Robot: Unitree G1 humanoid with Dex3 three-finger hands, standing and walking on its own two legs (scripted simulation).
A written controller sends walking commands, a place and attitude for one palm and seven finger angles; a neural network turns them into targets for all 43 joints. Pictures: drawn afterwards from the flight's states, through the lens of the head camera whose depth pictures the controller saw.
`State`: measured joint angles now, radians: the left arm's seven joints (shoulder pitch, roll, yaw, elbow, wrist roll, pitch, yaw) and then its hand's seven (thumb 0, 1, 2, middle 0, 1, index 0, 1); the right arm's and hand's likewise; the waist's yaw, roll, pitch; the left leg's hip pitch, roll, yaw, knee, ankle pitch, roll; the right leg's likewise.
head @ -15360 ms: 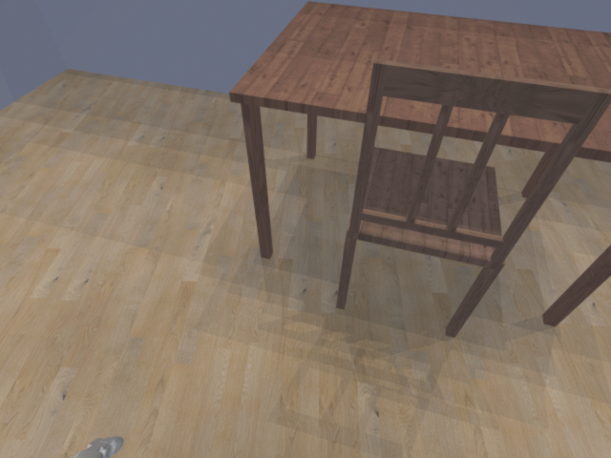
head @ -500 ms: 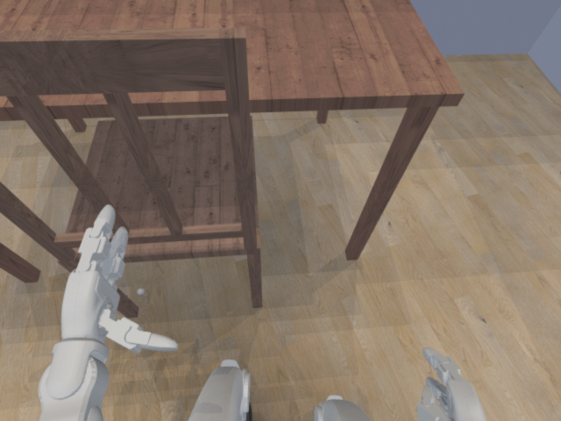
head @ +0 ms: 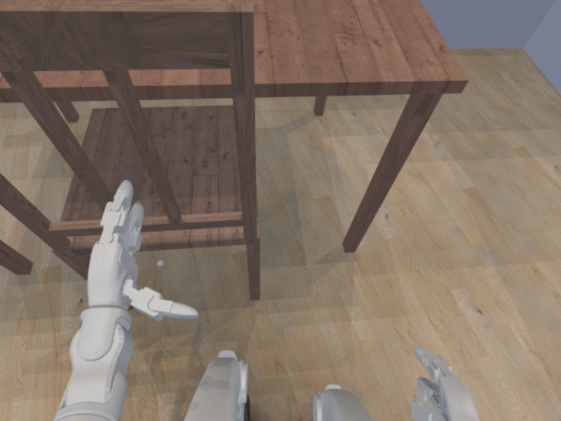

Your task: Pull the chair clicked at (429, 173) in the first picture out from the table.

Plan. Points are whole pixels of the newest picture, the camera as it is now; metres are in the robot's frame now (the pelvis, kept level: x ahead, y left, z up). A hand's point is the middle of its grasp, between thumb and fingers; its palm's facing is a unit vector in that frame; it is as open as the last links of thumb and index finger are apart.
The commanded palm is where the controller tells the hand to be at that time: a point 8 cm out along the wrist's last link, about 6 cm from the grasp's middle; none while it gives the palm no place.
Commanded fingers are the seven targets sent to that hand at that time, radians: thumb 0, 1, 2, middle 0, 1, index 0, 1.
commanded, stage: aim the fingers beside a spindle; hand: left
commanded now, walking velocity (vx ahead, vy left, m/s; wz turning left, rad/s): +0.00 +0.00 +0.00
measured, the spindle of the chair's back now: (81, 166) +0.46 +0.33 +0.04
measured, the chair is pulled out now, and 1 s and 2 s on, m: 0.00 0.00 0.00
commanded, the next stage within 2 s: push the fingers through the gap in 1.28 s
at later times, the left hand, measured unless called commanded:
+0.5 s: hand (174, 254) +0.33 +0.17 +0.02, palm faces +0.13 -0.99 -0.03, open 16.9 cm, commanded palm +0.31 +0.22 +0.02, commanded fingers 0.00 -0.50 0.30 -0.06 -0.08 -0.06 -0.08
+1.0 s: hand (163, 258) +0.33 +0.18 +0.02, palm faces +0.15 -0.99 -0.04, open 16.9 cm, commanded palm +0.30 +0.23 +0.02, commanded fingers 0.00 -0.50 0.30 -0.06 -0.08 -0.06 -0.08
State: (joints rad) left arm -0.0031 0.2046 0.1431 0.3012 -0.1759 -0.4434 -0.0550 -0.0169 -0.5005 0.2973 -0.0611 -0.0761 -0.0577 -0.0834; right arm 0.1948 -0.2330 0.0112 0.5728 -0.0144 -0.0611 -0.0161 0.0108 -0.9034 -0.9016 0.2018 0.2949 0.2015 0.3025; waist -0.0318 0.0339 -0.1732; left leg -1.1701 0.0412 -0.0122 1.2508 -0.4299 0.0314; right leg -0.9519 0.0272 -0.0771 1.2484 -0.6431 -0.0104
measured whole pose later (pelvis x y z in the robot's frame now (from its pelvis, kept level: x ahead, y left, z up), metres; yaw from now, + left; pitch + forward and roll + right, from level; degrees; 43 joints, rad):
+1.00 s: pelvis +0.00 -0.01 -0.01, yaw +0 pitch +21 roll -3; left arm -0.05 0.22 0.19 0.40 -0.18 -0.50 -0.05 -0.02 -0.50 0.30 -0.06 -0.08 -0.06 -0.08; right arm 0.18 -0.24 0.00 0.58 -0.01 -0.01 -0.02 0.01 -0.90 -0.90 0.20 0.29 0.20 0.30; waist -0.03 0.03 -0.18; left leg -1.21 0.05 -0.02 1.28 -0.45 0.02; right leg -1.00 0.04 -0.08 1.29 -0.66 -0.03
